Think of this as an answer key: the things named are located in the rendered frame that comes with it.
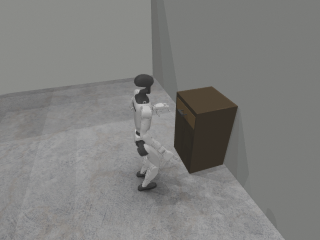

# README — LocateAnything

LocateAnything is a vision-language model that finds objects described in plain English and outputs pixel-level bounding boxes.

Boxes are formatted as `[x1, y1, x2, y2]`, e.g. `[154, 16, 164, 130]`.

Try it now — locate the handle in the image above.
[177, 109, 187, 117]

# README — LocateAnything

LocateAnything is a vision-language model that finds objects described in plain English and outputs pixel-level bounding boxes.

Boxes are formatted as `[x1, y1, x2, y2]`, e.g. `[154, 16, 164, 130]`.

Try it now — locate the robot right forearm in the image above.
[142, 134, 167, 155]

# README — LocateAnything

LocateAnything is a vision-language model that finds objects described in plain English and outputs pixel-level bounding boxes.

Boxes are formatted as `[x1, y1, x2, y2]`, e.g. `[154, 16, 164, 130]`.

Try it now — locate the cabinet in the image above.
[174, 86, 238, 174]

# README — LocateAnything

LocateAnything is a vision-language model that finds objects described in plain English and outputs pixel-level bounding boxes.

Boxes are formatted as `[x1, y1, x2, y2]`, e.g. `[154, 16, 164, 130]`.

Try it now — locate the robot right thigh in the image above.
[137, 141, 160, 170]

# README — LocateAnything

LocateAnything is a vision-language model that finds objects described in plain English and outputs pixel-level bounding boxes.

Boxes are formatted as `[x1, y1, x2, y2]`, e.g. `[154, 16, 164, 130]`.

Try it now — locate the robot right hand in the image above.
[162, 150, 178, 164]

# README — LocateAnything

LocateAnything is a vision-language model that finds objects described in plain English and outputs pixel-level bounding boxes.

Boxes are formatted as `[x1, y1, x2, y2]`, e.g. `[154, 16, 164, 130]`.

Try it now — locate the robot right upper arm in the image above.
[140, 105, 152, 140]

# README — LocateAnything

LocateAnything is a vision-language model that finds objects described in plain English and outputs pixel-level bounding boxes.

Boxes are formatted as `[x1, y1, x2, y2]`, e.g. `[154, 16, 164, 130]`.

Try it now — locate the robot left upper arm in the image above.
[129, 89, 140, 110]

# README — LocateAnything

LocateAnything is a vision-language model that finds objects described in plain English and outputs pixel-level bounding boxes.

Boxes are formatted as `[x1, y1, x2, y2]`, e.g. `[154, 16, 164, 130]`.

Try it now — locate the robot right foot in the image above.
[138, 182, 157, 191]

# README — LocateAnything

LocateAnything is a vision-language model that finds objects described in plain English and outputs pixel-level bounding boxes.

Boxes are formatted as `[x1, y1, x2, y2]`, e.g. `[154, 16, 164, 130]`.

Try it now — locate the drawer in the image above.
[177, 97, 196, 129]

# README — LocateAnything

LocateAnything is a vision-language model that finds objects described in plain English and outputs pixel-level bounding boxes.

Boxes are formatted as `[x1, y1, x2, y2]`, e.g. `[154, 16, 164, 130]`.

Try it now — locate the robot left hand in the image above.
[155, 103, 170, 117]

